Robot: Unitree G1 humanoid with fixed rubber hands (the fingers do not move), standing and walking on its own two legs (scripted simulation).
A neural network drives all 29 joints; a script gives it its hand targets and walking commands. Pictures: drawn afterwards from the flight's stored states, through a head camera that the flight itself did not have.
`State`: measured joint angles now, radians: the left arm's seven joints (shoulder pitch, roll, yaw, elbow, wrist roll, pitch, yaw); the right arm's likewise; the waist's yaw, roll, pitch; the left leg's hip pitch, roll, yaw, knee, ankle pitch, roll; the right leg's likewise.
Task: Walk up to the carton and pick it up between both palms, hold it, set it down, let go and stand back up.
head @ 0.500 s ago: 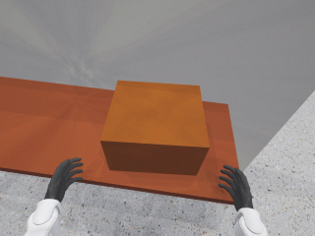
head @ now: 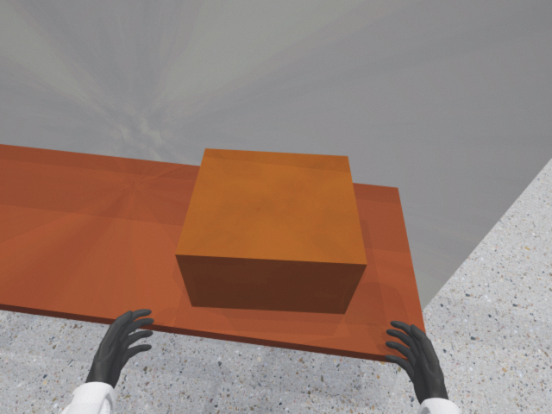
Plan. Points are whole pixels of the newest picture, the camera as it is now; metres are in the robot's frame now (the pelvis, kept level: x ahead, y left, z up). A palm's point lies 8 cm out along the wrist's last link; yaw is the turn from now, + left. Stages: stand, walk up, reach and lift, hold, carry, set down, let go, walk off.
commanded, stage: set down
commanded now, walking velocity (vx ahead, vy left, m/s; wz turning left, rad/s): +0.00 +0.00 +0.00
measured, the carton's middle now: (272, 228) +0.45 +0.03 -0.03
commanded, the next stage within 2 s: let go in 0.80 s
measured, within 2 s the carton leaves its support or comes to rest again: neither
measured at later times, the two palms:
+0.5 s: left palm (127, 385) +0.17 +0.23 -0.07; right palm (433, 400) +0.17 -0.21 -0.05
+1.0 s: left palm (137, 406) +0.15 +0.21 -0.09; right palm (435, 398) +0.18 -0.21 -0.05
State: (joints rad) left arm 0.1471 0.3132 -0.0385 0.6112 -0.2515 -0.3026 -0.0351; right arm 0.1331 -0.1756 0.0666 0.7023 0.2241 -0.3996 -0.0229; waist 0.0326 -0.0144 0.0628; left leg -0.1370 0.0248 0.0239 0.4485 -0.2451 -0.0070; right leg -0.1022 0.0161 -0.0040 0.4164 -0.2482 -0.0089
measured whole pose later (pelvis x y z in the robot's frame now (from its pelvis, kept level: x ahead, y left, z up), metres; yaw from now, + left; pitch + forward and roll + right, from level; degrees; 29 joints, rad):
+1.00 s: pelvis -0.01 +0.00 +0.00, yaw -1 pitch -6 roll +0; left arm 0.19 0.19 0.00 0.54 0.03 0.15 0.02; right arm 0.10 -0.14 -0.02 0.69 -0.03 -0.23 0.05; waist 0.00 -0.05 0.11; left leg -0.06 0.03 0.05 0.36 -0.20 -0.01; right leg -0.05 0.02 0.01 0.38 -0.22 -0.02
